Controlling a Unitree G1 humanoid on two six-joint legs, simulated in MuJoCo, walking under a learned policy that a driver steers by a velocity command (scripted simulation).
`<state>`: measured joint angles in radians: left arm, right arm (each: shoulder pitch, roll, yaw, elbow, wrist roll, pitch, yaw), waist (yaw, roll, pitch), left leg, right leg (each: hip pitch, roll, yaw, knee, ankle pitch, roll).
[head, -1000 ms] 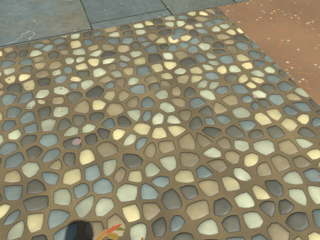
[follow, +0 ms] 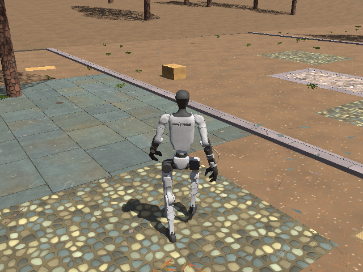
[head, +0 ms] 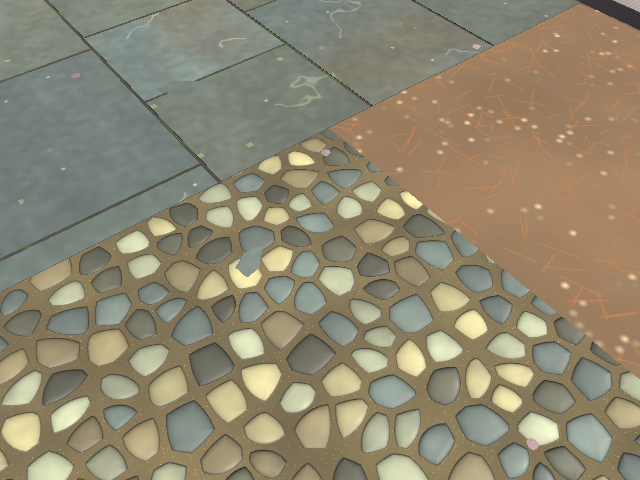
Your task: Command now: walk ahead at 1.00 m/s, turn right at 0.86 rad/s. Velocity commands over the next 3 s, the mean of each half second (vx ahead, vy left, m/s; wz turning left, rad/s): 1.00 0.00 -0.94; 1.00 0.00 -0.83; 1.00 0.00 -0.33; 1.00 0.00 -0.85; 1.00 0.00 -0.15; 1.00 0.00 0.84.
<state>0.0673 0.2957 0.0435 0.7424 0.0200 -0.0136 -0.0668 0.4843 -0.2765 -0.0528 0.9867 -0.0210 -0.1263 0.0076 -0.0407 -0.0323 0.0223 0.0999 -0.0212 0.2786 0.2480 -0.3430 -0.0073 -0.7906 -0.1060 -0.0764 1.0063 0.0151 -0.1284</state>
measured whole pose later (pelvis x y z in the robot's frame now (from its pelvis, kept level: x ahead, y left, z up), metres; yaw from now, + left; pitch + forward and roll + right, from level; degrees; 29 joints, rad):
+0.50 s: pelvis +0.46 -0.06 +0.00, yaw -27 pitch +2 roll +1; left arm 0.47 0.31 0.09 0.85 0.00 -0.07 -0.02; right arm -0.04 -0.26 0.02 0.59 -0.03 -0.06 0.02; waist 0.14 0.00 0.04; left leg -0.70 0.11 -0.08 0.63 0.03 -0.05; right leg 0.07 0.18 0.24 0.30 -0.36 -0.17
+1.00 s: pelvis +0.83 -0.27 -0.02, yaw -52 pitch +3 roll +1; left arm -0.10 0.28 -0.01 0.58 0.05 -0.03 -0.09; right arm 0.56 -0.27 -0.03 0.94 -0.03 -0.09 0.00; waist -0.10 -0.01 0.03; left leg 0.27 0.05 0.27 0.16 -0.41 -0.07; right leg -0.68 0.02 -0.08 0.71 -0.12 -0.18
